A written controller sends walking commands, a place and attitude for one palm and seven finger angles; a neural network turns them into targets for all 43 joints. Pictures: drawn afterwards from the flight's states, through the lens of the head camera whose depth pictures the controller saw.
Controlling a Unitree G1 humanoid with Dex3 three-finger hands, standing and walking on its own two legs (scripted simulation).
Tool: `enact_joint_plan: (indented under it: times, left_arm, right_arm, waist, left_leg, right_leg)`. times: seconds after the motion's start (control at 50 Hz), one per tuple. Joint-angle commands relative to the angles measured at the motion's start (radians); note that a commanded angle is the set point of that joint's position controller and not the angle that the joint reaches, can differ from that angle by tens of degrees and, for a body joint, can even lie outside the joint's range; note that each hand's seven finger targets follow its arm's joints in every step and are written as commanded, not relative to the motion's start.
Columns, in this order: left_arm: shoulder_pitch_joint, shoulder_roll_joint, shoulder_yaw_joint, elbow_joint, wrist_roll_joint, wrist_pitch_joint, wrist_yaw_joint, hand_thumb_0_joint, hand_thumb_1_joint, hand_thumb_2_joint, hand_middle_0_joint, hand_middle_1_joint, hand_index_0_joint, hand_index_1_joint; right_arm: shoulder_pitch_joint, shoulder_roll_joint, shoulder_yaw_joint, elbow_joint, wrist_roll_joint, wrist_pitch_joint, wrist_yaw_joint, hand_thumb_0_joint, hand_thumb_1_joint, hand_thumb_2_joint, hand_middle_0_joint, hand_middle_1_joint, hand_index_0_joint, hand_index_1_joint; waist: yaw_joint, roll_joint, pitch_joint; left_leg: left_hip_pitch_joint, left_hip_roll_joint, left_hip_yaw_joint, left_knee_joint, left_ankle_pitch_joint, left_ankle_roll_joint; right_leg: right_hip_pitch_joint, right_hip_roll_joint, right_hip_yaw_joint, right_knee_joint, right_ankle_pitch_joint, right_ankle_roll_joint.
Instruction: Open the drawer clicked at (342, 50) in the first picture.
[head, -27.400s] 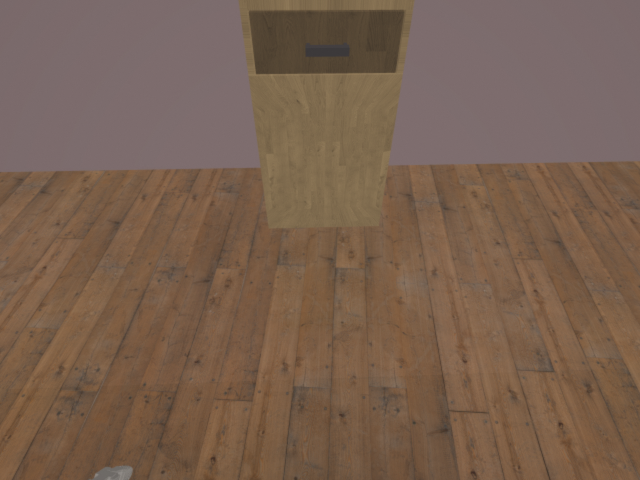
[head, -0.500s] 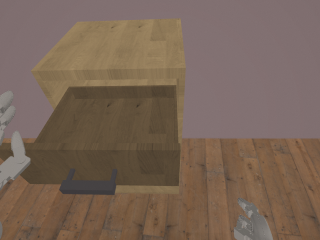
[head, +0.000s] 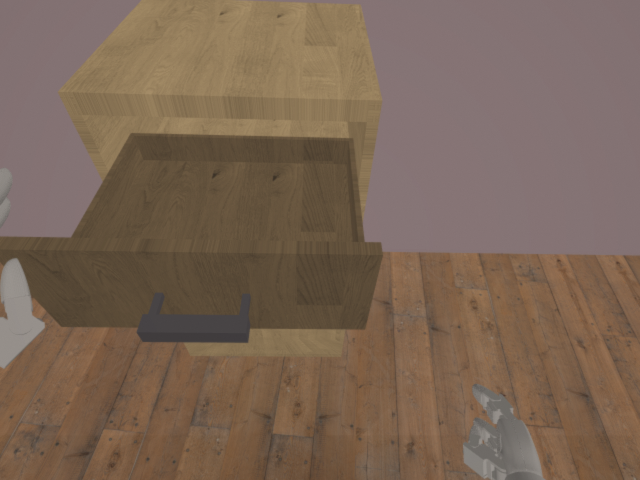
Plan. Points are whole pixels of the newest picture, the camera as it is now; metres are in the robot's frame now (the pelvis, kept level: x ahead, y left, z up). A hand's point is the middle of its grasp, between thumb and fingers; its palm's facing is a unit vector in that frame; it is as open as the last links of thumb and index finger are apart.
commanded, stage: step back with the hand held close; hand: left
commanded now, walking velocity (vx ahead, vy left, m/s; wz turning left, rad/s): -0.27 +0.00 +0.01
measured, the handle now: (199, 314) +0.31 +0.18 +0.04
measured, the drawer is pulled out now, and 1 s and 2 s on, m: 0.28 0.28 0.28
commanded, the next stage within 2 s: stop stepping back and stand still in 0.64 s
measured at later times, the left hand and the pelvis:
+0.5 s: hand out of the picture +0.14 +0.25 +0.22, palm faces +0.42 -0.80 -0.43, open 7.4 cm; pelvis -0.06 +0.01 +0.00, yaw -1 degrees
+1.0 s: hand out of the picture +0.01 +0.24 +0.19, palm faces +0.47 -0.80 -0.37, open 7.4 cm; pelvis -0.19 -0.01 +0.00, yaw +1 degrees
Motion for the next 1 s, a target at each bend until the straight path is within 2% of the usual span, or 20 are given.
enact_joint_plan:
  times: [0.0,0.06,0.12,0.16,0.22,0.28,0.3,0.32,0.4,0.5,0.6,0.64,0.66,0.68,0.7,0.74,0.78,0.88,0.94,0.98]
  left_arm:
    - [-0.076,0.13,0.101,-0.182,0.014,-0.058,0.025,0.0,0.9,0.9,-0.2,-0.3,-0.2,-0.3]
    - [-0.097,0.124,0.094,-0.176,0.024,-0.064,0.029,0.0,0.9,0.9,-0.2,-0.3,-0.2,-0.3]
    - [-0.111,0.138,0.082,-0.208,0.016,-0.077,0.043,0.0,0.9,0.9,-0.2,-0.3,-0.2,-0.3]
    - [-0.095,0.139,0.077,-0.212,0.01,-0.081,0.052,0.0,0.9,0.9,-0.2,-0.3,-0.2,-0.3]
    - [-0.066,0.152,0.1,-0.23,0.008,-0.085,0.058,0.0,0.9,0.9,-0.2,-0.3,-0.2,-0.3]
    - [-0.059,0.182,0.152,-0.272,0.023,-0.107,0.061,0.0,0.9,0.9,-0.2,-0.3,-0.2,-0.3]
    - [-0.067,0.178,0.158,-0.286,0.025,-0.118,0.06,0.0,0.9,0.9,-0.2,-0.3,-0.2,-0.3]
    - [-0.082,0.174,0.16,-0.279,0.024,-0.123,0.057,0.0,0.9,0.9,-0.2,-0.3,-0.2,-0.3]
    - [-0.038,0.131,0.129,-0.265,0.002,-0.11,0.05,0.0,0.9,0.9,-0.2,-0.3,-0.2,-0.3]
    - [-0.082,0.108,0.082,-0.229,-0.008,-0.113,0.018,0.0,0.9,0.9,-0.2,-0.3,-0.2,-0.3]
    - [-0.042,0.175,0.16,-0.287,-0.043,-0.136,-0.013,0.0,0.9,0.9,-0.2,-0.3,-0.2,-0.3]
    - [-0.016,0.205,0.194,-0.305,-0.057,-0.154,-0.031,0.0,0.9,0.9,-0.2,-0.3,-0.2,-0.3]
    - [-0.007,0.226,0.204,-0.31,-0.058,-0.163,-0.036,0.0,0.9,0.9,-0.2,-0.3,-0.2,-0.3]
    - [0.013,0.248,0.204,-0.318,-0.06,-0.164,-0.034,0.0,0.9,0.9,-0.2,-0.3,-0.2,-0.3]
    - [0.045,0.226,0.186,-0.273,-0.058,-0.157,-0.031,0.0,0.9,0.9,-0.2,-0.3,-0.2,-0.3]
    - [0.103,0.164,0.188,-0.169,-0.037,-0.113,-0.022,0.0,0.9,0.9,-0.2,-0.3,-0.2,-0.3]
    - [0.051,0.141,0.146,-0.131,-0.013,-0.078,-0.013,0.0,0.9,0.9,-0.2,-0.3,-0.2,-0.3]
    - [-0.072,0.097,0.058,-0.052,0.004,-0.046,0.043,0.0,0.9,0.9,-0.2,-0.3,-0.2,-0.3]
    - [-0.143,0.115,0.03,-0.209,0.018,-0.058,0.048,0.0,0.9,0.9,-0.2,-0.3,-0.2,-0.3]
    - [-0.113,0.165,0.067,-0.301,0.017,-0.063,0.042,0.0,0.9,0.9,-0.2,-0.3,-0.2,-0.3]
  right_arm:
    - [-0.08,-0.149,-0.05,-0.157,-0.002,-0.065,-0.013,0.0,-0.9,-0.9,0.2,0.3,0.2,0.3]
    - [-0.067,-0.15,-0.048,-0.158,-0.002,-0.072,-0.007,0.0,-0.9,-0.9,0.2,0.3,0.2,0.3]
    - [-0.055,-0.141,-0.047,-0.135,-0.006,-0.078,-0.007,0.0,-0.9,-0.9,0.2,0.3,0.2,0.3]
    - [-0.053,-0.132,-0.043,-0.116,-0.009,-0.075,-0.005,0.0,-0.9,-0.9,0.2,0.3,0.2,0.3]
    - [-0.061,-0.132,-0.039,-0.117,-0.01,-0.067,-0.006,0.0,-0.9,-0.9,0.2,0.3,0.2,0.3]
    - [-0.086,-0.137,-0.049,-0.131,-0.019,-0.082,-0.01,0.0,-0.9,-0.9,0.2,0.3,0.2,0.3]
    - [-0.065,-0.124,-0.053,-0.123,-0.032,-0.096,-0.007,0.0,-0.9,-0.9,0.2,0.3,0.2,0.3]
    - [-0.056,-0.121,-0.06,-0.113,-0.032,-0.107,-0.004,0.0,-0.9,-0.9,0.2,0.3,0.2,0.3]
    - [-0.041,-0.124,-0.072,-0.056,-0.036,-0.138,0.007,0.0,-0.9,-0.9,0.2,0.3,0.2,0.3]
    - [-0.063,-0.135,-0.05,-0.025,-0.033,-0.16,0.021,0.0,-0.9,-0.9,0.2,0.3,0.2,0.3]
    - [-0.11,-0.129,-0.043,-0.046,-0.035,-0.157,0.032,0.0,-0.9,-0.9,0.2,0.3,0.2,0.3]
    - [-0.132,-0.121,-0.042,-0.066,-0.023,-0.14,0.036,0.0,-0.9,-0.9,0.2,0.3,0.2,0.3]
    - [-0.135,-0.11,-0.039,-0.072,-0.014,-0.127,0.035,0.0,-0.9,-0.9,0.2,0.3,0.2,0.3]
    - [-0.114,-0.107,-0.043,-0.073,0.003,-0.124,0.032,0.0,-0.9,-0.9,0.2,0.3,0.2,0.3]
    - [-0.141,-0.123,-0.062,-0.092,0.026,-0.12,0.022,0.0,-0.9,-0.9,0.2,0.3,0.2,0.3]
    - [-0.151,-0.073,-0.046,-0.08,0.021,-0.083,0.014,0.0,-0.9,-0.9,0.2,0.3,0.2,0.3]
    - [-0.165,-0.049,-0.012,-0.101,0.006,-0.039,0.003,0.0,-0.9,-0.9,0.2,0.3,0.2,0.3]
    - [-0.078,-0.126,-0.048,-0.084,0.013,-0.075,-0.028,0.0,-0.9,-0.9,0.2,0.3,0.2,0.3]
    - [-0.068,-0.167,-0.064,-0.115,0.016,-0.098,-0.013,0.0,-0.9,-0.9,0.2,0.3,0.2,0.3]
    - [-0.071,-0.13,-0.038,-0.107,-0.005,-0.104,-0.004,0.0,-0.9,-0.9,0.2,0.3,0.2,0.3]
  waist:
    - [-0.009,0.075,-0.05]
    - [-0.016,-0.001,-0.028]
    - [-0.027,-0.098,-0.043]
    - [-0.032,-0.102,-0.074]
    - [-0.03,-0.009,-0.089]
    - [-0.014,0.32,-0.109]
    - [-0.02,0.299,-0.118]
    - [-0.02,0.25,-0.103]
    - [-0.005,0.088,-0.162]
    - [-0.016,0.229,-0.185]
    - [0.019,0.242,-0.278]
    - [0.025,0.191,-0.295]
    - [0.016,0.066,-0.262]
    - [0.005,-0.125,-0.266]
    - [0.022,-0.249,-0.171]
    - [-0.009,-0.157,-0.106]
    - [-0.03,-0.05,-0.05]
    - [-0.038,-0.083,-0.046]
    - [-0.011,0.088,-0.097]
    - [-0.015,0.22,-0.094]
  left_leg:
    - [-0.343,0.237,-0.225,-0.252,-0.298,0.041]
    - [-0.314,0.169,-0.182,-0.14,-0.381,0.024]
    - [-0.068,0.087,-0.109,0.083,-0.276,-0.024]
    - [0.054,0.065,-0.063,0.185,-0.191,-0.041]
    - [0.02,0.123,-0.13,-0.036,-0.152,-0.022]
    - [-0.229,0.377,-0.379,-0.358,-0.182,0.067]
    - [-0.277,0.422,-0.407,-0.42,-0.252,0.096]
    - [-0.294,0.428,-0.385,-0.421,-0.286,0.102]
    - [0.094,0.36,-0.235,-0.226,0.262,0.079]
    - [0.189,0.331,-0.205,-0.255,0.244,0.051]
    - [0.186,0.286,-0.161,-0.244,0.226,0.012]
    - [0.154,0.231,-0.086,-0.135,0.119,-0.022]
    - [0.168,0.149,-0.003,0.013,-0.021,-0.059]
    - [0.147,0.044,0.061,0.253,-0.154,-0.106]
    - [-0.011,-0.017,-0.006,0.525,-0.256,-0.11]
    - [-0.205,0.042,-0.06,0.668,-0.264,-0.101]
    - [-0.142,0.085,-0.01,0.416,-0.193,-0.087]
    - [0.14,0.084,0.04,-0.196,0.032,-0.042]
    - [0.229,0.248,-0.132,-0.153,0.401,0.018]
    - [0.179,0.256,-0.214,-0.245,0.291,0.025]
  right_leg:
    - [0.297,-0.059,0.104,0.043,-0.029,0.008]
    - [0.183,-0.114,0.193,-0.091,-0.171,-0.016]
    - [-0.072,-0.235,0.303,-0.299,-0.327,-0.078]
    - [-0.145,-0.293,0.288,-0.322,-0.273,-0.106]
    - [-0.076,-0.2,0.162,-0.181,-0.135,-0.061]
    - [0.112,0.008,0.034,0.306,-0.213,0.015]
    - [0.128,0.031,0.067,0.505,-0.285,0.016]
    - [0.115,0.034,0.092,0.605,-0.288,0.016]
    - [-0.094,0.009,0.051,0.434,-0.297,0.04]
    - [-0.028,0.026,0.008,0.168,-0.301,0.045]
    - [0.148,0.046,-0.03,-0.131,-0.159,0.011]
    - [0.208,-0.012,-0.03,-0.274,-0.002,-0.017]
    - [0.126,-0.105,0.02,-0.352,0.067,-0.048]
    - [0.025,-0.27,0.127,-0.388,0.117,-0.11]
    - [-0.035,-0.391,0.289,-0.381,0.193,-0.169]
    - [0.047,-0.353,0.146,-0.232,0.502,-0.171]
    - [0.074,-0.272,0.075,-0.192,0.502,-0.12]
    - [0.158,-0.2,0.093,-0.122,0.326,-0.031]
    - [0.128,-0.089,0.05,-0.052,0.141,0.033]
    - [0.093,-0.048,-0.008,-0.008,-0.098,0.037]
